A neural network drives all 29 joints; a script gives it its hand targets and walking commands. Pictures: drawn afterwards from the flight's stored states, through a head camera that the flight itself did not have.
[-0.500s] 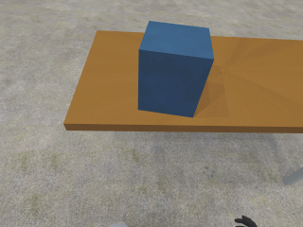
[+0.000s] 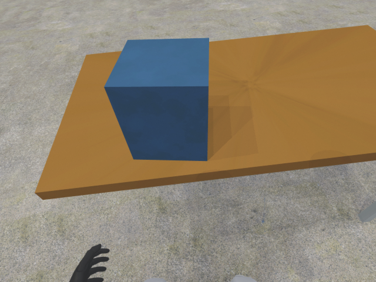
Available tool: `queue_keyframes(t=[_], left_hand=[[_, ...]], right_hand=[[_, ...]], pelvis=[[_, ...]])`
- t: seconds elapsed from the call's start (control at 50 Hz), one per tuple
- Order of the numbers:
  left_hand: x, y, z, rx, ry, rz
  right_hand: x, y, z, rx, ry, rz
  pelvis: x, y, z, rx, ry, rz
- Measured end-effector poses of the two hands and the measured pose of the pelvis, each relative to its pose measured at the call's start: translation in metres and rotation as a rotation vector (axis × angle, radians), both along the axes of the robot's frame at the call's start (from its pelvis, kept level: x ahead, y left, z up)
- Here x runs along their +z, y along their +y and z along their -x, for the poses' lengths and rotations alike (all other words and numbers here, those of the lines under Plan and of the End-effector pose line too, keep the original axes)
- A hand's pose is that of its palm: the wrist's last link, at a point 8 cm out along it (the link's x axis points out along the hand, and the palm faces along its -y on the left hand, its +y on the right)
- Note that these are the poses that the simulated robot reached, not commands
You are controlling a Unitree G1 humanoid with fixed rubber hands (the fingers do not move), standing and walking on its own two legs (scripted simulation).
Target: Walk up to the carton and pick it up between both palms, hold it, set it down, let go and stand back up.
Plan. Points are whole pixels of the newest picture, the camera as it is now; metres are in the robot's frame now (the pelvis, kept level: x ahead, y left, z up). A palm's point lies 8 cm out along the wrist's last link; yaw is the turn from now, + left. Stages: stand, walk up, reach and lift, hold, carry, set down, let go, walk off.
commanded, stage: walk up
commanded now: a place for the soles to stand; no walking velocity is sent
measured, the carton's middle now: (168, 102) +0.54 +0.05 +0.08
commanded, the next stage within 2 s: none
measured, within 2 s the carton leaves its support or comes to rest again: neither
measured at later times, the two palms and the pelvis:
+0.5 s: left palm out of the picture +0.06 +0.28 -0.09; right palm out of the picture +0.13 -0.23 -0.08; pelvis -0.01 +0.02 +0.00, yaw +7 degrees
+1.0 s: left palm out of the picture +0.08 +0.28 -0.08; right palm out of the picture +0.14 -0.24 -0.08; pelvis +0.01 +0.01 +0.01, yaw +7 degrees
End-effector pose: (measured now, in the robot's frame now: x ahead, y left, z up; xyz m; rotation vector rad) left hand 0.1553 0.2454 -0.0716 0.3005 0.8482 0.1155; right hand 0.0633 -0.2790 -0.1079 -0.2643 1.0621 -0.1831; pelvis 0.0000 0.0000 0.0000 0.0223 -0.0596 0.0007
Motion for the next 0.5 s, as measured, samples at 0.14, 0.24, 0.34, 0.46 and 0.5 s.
queue_keyframes(t=[0.14, 0.24, 0.34, 0.46, 0.5], left_hand=[[0.002, 0.029, 0.035, 0.103, 0.004, -0.044], [-0.024, 0.056, 0.073, 0.158, 0.068, -0.025], [-0.034, 0.056, 0.097, 0.194, 0.141, 0.027], [-0.027, 0.042, 0.096, 0.175, 0.119, 0.034], [-0.020, 0.036, 0.094, 0.169, 0.101, 0.031]], right_hand=[[0.016, 0.004, -0.040, 0.113, -0.038, 0.025], [0.022, 0.021, -0.049, 0.162, -0.069, 0.044], [0.033, 0.033, -0.045, 0.138, -0.089, 0.045], [0.029, 0.042, -0.057, 0.160, -0.110, 0.011], [0.024, 0.045, -0.063, 0.170, -0.113, -0.014]], pelvis=[[0.004, 0.000, 0.005, 0.059, 0.020, 0.006], [-0.005, 0.011, 0.012, 0.101, 0.017, 0.007], [0.001, 0.017, 0.010, 0.116, 0.021, 0.022], [0.003, 0.016, 0.009, 0.121, 0.030, 0.022], [0.005, 0.016, 0.010, 0.128, 0.019, 0.048]])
